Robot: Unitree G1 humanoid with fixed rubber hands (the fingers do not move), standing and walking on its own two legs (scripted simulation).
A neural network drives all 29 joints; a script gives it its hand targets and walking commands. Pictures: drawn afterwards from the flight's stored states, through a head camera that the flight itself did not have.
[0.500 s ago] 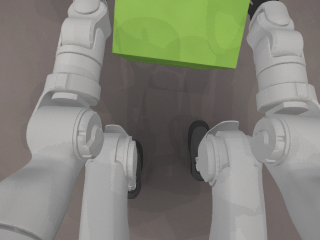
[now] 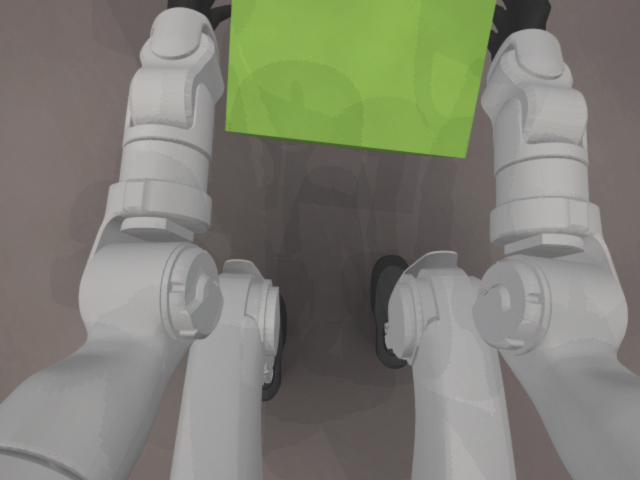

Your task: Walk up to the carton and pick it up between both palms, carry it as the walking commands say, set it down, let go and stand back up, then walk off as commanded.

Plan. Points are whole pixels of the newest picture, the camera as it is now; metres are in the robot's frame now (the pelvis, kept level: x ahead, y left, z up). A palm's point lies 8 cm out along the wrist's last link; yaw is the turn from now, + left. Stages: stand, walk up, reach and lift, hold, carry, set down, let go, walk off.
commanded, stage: reach and lift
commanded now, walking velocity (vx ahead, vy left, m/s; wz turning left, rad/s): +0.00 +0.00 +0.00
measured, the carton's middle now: (348, 54) +0.54 -0.04 -0.18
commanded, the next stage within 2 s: none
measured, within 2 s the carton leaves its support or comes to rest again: neither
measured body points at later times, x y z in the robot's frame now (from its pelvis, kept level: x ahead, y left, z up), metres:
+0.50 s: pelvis +0.00 +0.00 +0.05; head +0.30 -0.01 +0.38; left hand +0.55 +0.10 -0.04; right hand +0.51 -0.20 -0.04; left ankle +0.08 +0.11 -0.38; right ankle +0.13 -0.12 -0.38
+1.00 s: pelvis +0.00 +0.00 +0.10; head +0.27 -0.02 +0.47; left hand +0.53 +0.11 +0.04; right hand +0.49 -0.20 +0.03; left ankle +0.08 +0.11 -0.38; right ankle +0.13 -0.12 -0.38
